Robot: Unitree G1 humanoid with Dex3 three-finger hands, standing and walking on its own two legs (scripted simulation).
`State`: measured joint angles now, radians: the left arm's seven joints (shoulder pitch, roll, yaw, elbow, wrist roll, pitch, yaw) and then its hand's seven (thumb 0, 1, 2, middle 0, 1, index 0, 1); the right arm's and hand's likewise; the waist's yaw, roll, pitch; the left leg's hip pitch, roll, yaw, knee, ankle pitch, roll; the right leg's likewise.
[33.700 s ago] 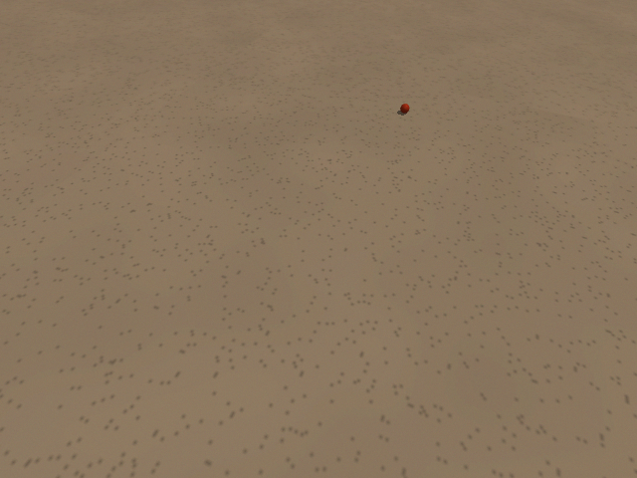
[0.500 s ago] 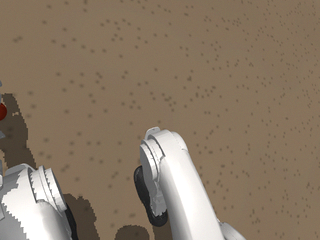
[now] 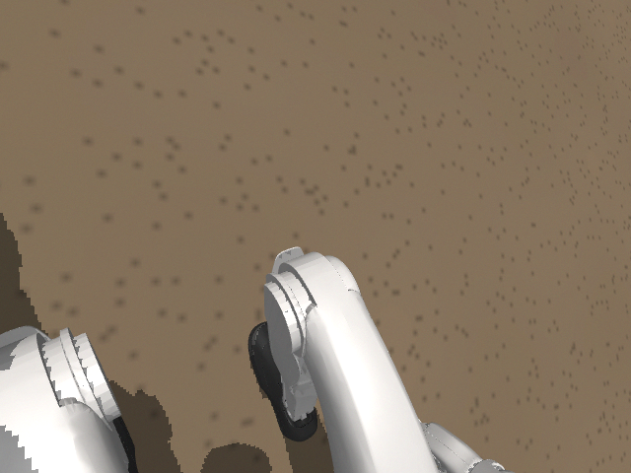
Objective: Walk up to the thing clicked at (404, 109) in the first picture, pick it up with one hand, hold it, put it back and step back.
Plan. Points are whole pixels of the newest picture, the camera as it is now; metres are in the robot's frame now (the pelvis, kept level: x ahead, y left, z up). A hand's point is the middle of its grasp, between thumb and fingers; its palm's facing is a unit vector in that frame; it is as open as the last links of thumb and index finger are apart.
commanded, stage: rest palm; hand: left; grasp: from above
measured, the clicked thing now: out of the picture +0.45 +0.29 -0.27
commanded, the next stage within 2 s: close in 0.40 s
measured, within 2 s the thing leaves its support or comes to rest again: neither
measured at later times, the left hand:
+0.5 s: hand out of the picture +0.43 +0.29 -0.25, palm faces -0.46 -0.14 -0.88, open 13.4 cm
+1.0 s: hand out of the picture +0.43 +0.29 -0.25, palm faces -0.46 -0.14 -0.88, open 11.8 cm
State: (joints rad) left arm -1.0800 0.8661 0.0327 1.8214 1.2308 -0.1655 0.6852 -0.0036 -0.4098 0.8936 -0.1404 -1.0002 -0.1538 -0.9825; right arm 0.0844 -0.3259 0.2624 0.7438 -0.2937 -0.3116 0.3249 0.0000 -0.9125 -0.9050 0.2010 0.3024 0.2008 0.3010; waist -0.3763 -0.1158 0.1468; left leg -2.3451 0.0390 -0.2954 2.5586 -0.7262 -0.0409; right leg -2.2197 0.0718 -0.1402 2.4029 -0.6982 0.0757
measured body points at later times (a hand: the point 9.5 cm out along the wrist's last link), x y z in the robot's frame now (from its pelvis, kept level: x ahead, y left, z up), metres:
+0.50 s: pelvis +0.00 +0.00 +0.01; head +0.28 +0.12 +0.34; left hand +0.45 +0.29 -0.20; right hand +0.06 -0.24 -0.05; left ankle +0.06 +0.14 -0.27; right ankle +0.11 -0.13 -0.27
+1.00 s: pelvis +0.00 +0.00 +0.01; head +0.27 +0.12 +0.34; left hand +0.45 +0.29 -0.20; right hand +0.05 -0.24 -0.05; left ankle +0.06 +0.14 -0.27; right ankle +0.11 -0.13 -0.27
